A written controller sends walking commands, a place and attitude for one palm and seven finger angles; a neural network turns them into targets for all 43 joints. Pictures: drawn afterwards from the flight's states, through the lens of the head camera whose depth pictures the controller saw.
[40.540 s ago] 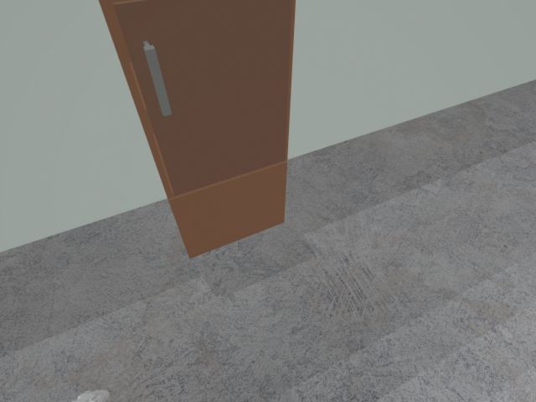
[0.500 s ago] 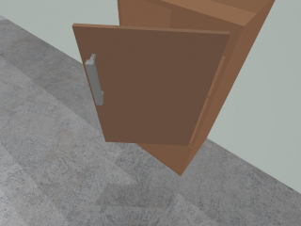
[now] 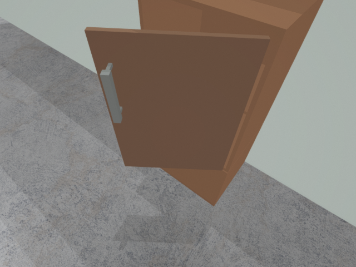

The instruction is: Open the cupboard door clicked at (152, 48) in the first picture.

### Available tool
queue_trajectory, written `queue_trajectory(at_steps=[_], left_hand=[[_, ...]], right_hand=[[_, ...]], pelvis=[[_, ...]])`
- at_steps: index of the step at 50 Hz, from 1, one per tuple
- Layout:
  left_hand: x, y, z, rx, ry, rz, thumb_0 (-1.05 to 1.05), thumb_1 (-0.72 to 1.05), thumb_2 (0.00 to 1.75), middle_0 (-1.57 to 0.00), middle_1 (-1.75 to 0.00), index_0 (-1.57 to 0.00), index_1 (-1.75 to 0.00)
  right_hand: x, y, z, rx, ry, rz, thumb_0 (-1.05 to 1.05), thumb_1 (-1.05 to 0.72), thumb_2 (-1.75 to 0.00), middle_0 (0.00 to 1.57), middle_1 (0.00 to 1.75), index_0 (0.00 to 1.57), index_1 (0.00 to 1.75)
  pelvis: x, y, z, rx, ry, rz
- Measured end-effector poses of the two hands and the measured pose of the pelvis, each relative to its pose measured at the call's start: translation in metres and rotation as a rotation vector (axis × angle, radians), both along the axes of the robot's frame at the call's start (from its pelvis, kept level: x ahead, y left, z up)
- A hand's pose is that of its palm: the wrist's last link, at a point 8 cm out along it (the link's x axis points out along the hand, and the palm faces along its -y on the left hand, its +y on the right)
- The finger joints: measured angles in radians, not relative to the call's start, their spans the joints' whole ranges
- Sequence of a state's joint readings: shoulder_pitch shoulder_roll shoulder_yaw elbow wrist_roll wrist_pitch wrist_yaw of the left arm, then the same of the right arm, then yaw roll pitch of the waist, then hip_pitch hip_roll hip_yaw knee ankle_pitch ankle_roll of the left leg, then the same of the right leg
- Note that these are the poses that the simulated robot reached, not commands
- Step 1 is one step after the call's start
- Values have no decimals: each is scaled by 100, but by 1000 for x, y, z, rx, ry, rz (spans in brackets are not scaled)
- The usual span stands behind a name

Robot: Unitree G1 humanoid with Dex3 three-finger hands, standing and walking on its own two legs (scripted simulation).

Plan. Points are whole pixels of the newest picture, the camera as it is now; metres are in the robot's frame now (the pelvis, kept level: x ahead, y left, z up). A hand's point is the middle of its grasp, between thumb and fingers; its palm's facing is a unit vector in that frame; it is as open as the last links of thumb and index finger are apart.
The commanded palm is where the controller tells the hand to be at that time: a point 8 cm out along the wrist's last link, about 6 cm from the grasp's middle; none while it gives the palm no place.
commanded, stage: raise the hand with hooked fingers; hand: left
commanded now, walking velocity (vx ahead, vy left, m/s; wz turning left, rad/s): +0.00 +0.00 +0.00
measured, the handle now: (114, 94) +0.53 +0.22 +0.08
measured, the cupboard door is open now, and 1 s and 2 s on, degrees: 36 36 36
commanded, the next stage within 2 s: none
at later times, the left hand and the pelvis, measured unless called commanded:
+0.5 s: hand (94, 262) +0.14 +0.19 -0.05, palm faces +0.06 -1.00 -0.02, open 8.4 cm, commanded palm +0.12 +0.25 -0.03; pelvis -0.05 -0.03 -0.08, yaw +2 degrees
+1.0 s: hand (70, 226) +0.19 +0.23 +0.02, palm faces +0.04 -1.00 -0.05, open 11.4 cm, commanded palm +0.16 +0.28 +0.03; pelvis -0.04 -0.01 -0.05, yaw +1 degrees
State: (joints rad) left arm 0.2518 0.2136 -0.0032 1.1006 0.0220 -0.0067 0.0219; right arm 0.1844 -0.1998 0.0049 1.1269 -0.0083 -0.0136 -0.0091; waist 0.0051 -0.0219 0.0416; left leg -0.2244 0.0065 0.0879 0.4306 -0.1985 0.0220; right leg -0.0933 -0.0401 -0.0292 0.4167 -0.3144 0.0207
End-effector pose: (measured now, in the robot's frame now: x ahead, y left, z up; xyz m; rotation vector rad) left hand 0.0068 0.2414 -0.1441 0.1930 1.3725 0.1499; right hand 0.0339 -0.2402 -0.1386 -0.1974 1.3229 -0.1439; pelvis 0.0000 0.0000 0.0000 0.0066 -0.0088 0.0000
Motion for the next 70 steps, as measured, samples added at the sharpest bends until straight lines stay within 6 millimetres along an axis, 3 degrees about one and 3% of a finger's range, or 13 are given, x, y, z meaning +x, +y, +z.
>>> queue_trajectory(at_steps=[6, 7, 12, 14, 16, 19, 25, 29, 34, 40, 47, 55, 70], left_hand=[[5, 0, 1, 11, -16, -9, 1, 91, 90, -20, -30, -20, -30], [15, 1, 7, 8, -75, 47, 1, 91, 90, -20, -30, -20, -30], [110, 2, 100, 56, -787, 90, 2, 88, 89, -20, -32, -20, -32], [138, -1, 128, 35, -1023, 61, 2, 86, 87, -20, -34, -20, -34], [152, -5, 143, -6, -1208, 3, 1, 82, 86, -20, -36, -21, -36], [151, -13, 140, -83, -1372, -130, 1, 77, 84, -20, -39, -21, -39], [109, -2, 100, -139, -1295, -98, 1, 63, 78, -22, -47, -23, -48], [92, 8, 108, -69, -1320, -46, 2, 54, 74, -23, -53, -23, -54], [112, 12, 129, -83, -1384, -130, 2, 42, 70, -23, -61, -24, -61], [146, 23, 143, -148, -1310, -163, 1, 28, 64, -24, -70, -25, -70], [157, 39, 162, -123, -1327, -140, 1, 12, 57, -25, -80, -26, -80], [163, 52, 170, -131, -1351, -145, 1, -6, 49, -27, -92, -27, -92], [183, 84, 208, -115, -1378, -125, 0, -40, 34, -29, -114, -30, -114]], right_hand=[[2, -2, 0, 1, -12, -1, 1, -91, -90, 20, 30, 20, 30], [5, -2, 1, -1, -47, -7, 1, -91, -90, 20, 30, 20, 30], [40, -6, 16, -16, -383, 22, 1, -91, -90, 20, 30, 20, 30], [57, -9, 18, -15, -480, 39, 1, -91, -90, 20, 30, 21, 30], [74, -15, 20, -15, -561, 54, 1, -91, -90, 20, 30, 21, 30], [98, -24, 21, -22, -672, 86, 1, -91, -90, 21, 30, 21, 30], [128, -39, 22, -64, -802, 132, 2, -91, -90, 20, 30, 21, 30], [129, -37, 18, -82, -798, 164, 2, -91, -90, 20, 30, 20, 30], [113, -29, 5, -69, -726, 173, 2, -91, -90, 20, 30, 21, 30], [82, -22, -1, -41, -644, 101, 2, -91, -90, 21, 30, 21, 30], [61, -23, 7, -61, -598, 64, 2, -90, -90, 21, 30, 21, 30], [71, -16, 24, -97, -630, 93, 2, -91, -90, 21, 30, 21, 30], [104, 26, 53, -33, -740, 164, 2, -90, -90, 21, 30, 21, 30]], pelvis=[[-1, -1, 0, -5, 3, -1], [-2, -1, -1, -7, 5, 5], [-11, -5, -9, 16, 21, 36], [-19, -8, -16, 8, 53, 42], [-27, -13, -27, 3, 98, 33], [-39, -22, -48, 0, 158, 24], [-51, -34, -77, -12, 184, 32], [-50, -39, -80, -33, 176, 48], [-50, -40, -78, -52, 170, 59], [-45, -34, -64, -43, 165, 42], [-39, -19, -51, -34, 165, 24], [-38, -4, -45, -42, 142, 28], [-41, 7, -30, -51, 78, 42]])
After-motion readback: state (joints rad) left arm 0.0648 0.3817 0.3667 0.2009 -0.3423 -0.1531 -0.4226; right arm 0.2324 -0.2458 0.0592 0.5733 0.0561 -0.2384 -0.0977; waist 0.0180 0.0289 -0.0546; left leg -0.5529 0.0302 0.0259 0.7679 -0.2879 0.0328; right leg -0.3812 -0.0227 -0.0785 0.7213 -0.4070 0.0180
